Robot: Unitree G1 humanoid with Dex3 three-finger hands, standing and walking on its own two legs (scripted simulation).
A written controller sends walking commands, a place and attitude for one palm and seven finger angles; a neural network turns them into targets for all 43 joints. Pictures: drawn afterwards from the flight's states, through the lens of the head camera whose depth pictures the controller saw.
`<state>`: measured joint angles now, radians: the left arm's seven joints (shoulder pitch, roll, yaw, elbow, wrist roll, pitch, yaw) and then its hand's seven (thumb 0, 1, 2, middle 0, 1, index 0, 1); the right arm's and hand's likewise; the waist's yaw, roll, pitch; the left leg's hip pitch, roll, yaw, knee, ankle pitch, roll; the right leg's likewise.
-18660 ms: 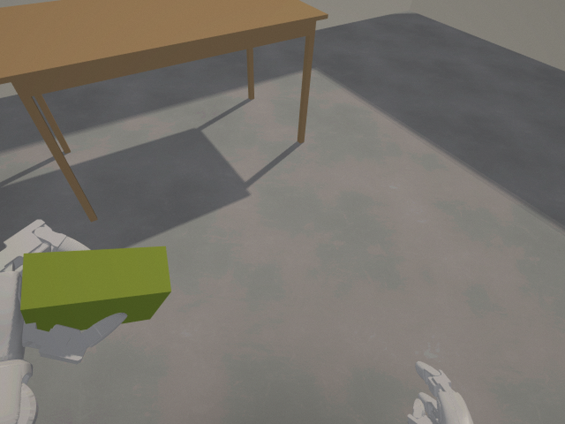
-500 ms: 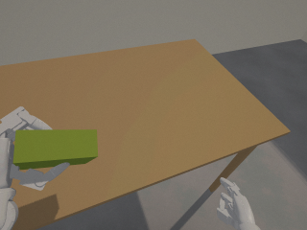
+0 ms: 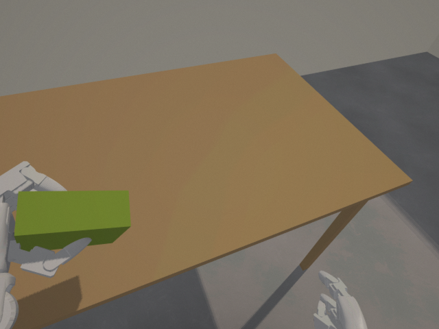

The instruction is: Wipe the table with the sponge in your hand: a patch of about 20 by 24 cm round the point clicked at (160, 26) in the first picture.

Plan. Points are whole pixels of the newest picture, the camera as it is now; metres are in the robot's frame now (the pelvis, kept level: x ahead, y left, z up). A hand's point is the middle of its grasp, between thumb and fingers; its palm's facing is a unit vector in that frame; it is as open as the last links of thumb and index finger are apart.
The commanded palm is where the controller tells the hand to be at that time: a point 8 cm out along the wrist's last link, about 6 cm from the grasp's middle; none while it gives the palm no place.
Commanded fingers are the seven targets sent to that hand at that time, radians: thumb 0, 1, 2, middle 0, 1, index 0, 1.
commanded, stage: look again from close up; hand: left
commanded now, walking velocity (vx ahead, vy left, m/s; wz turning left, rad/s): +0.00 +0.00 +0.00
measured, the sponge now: (90, 220) +0.24 +0.21 +0.12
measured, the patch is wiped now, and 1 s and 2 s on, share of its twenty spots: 0.00 0.00 0.00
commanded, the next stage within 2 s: shuffle to correct the standing spot in 0.14 s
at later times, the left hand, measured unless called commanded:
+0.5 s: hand (62, 215) +0.23 +0.24 +0.15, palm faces +0.37 -0.85 -0.36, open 9.5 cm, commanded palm +0.17 +0.26 +0.17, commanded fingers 0.00 0.10 1.30 -1.20 -1.60 -1.20 -1.60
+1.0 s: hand (131, 212) +0.24 +0.15 +0.15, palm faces +0.32 -0.86 -0.39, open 9.6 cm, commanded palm +0.18 +0.19 +0.17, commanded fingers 0.00 0.10 1.30 -1.20 -1.60 -1.20 -1.60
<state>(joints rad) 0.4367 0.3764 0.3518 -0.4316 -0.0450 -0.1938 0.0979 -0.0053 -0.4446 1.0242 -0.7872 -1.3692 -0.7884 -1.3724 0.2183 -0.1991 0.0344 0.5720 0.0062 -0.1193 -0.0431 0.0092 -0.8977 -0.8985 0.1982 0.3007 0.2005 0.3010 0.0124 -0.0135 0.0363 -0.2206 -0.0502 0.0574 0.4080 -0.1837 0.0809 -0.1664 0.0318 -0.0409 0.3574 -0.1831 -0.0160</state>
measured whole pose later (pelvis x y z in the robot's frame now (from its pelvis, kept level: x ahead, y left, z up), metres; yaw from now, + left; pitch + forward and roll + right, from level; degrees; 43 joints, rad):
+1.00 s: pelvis +0.02 -0.09 -0.01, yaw +0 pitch +0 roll +0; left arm 0.46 0.38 0.36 -0.50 -0.10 -0.11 0.08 -0.01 -0.45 1.03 -0.79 -1.37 -0.79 -1.37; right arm 0.21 -0.23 -0.01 0.56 0.02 -0.07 -0.05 0.01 -0.90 -0.90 0.20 0.30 0.20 0.30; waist 0.00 0.00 0.02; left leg -0.27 0.06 0.02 0.54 -0.27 -0.01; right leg -0.20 0.14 -0.07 0.44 -0.25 -0.14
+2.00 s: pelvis -0.01 -0.02 +0.00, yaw +0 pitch -1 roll -1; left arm 0.46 0.36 0.33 -0.44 -0.06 -0.14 0.12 -0.01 -0.45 1.03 -0.79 -1.37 -0.79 -1.37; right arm 0.22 -0.22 0.03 0.58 0.02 -0.09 -0.05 0.01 -0.90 -0.90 0.20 0.30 0.20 0.30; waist 0.02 -0.01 0.03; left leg -0.18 -0.06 0.00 0.40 -0.20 0.06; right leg -0.17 0.05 -0.05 0.34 -0.16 -0.04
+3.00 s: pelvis -0.01 -0.02 +0.00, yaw -1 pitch +0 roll -1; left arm 0.39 0.40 0.40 -0.46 -0.05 -0.23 0.09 -0.01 -0.45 1.03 -0.79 -1.37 -0.79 -1.37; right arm 0.22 -0.21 0.03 0.58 0.01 -0.16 -0.03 0.01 -0.90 -0.90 0.20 0.30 0.20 0.30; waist 0.03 -0.05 0.08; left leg -0.23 -0.04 0.00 0.47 -0.24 0.05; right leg -0.21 0.06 -0.04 0.40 -0.19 -0.05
